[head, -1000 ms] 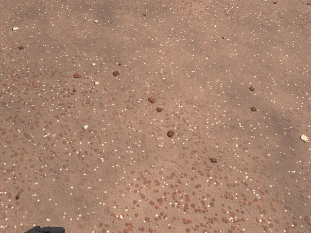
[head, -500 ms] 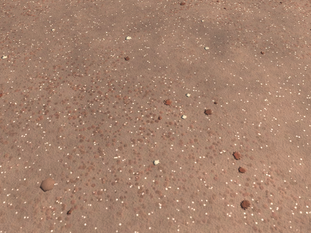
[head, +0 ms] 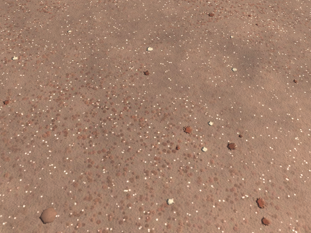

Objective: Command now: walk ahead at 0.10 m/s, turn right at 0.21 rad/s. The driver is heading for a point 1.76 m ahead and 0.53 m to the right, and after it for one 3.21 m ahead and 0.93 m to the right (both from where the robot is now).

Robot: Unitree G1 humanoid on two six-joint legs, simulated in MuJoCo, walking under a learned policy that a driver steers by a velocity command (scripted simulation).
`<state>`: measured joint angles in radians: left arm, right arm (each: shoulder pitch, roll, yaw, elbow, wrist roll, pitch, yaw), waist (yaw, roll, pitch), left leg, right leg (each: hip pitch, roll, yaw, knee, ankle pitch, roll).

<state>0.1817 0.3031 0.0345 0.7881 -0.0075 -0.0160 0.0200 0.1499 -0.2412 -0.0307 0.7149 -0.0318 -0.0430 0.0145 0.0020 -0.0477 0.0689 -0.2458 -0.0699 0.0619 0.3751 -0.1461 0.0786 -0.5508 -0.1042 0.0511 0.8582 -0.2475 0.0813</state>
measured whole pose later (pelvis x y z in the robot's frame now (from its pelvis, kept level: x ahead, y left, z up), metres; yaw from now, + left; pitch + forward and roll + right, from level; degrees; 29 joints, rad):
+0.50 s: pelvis +0.07 -0.05 +0.00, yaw -16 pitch +3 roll +2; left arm 0.19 0.31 0.07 0.69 -0.01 0.02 0.03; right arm 0.06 -0.31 -0.08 0.76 0.01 0.02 -0.03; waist 0.02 0.02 0.07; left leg -0.50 -0.02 -0.08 0.92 -0.39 -0.10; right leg -0.28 0.05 0.11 0.43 -0.19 -0.05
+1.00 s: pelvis +0.09 -0.02 +0.00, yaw -33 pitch +1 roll -1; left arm 0.18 0.33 0.08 0.67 -0.01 0.06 0.03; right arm 0.16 -0.26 -0.05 0.78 0.00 0.01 -0.03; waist -0.02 -0.03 0.08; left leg -0.20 0.03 0.03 0.42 -0.22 0.01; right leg -0.42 0.00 0.07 0.91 -0.44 0.10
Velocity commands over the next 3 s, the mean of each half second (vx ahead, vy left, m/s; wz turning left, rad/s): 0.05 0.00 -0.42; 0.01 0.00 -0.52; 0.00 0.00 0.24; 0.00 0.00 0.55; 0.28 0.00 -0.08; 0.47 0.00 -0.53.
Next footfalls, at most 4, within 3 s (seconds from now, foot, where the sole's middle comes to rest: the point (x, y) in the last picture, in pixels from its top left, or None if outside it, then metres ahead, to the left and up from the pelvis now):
0.22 right None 0.09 -0.15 -0.78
0.72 left None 0.19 0.06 -0.78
1.10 right None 0.04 -0.16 -0.78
1.48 left None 0.16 0.06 -0.78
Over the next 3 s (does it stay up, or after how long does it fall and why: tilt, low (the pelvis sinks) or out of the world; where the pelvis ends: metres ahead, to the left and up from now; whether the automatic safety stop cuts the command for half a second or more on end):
stays up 0.45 -0.13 -0.02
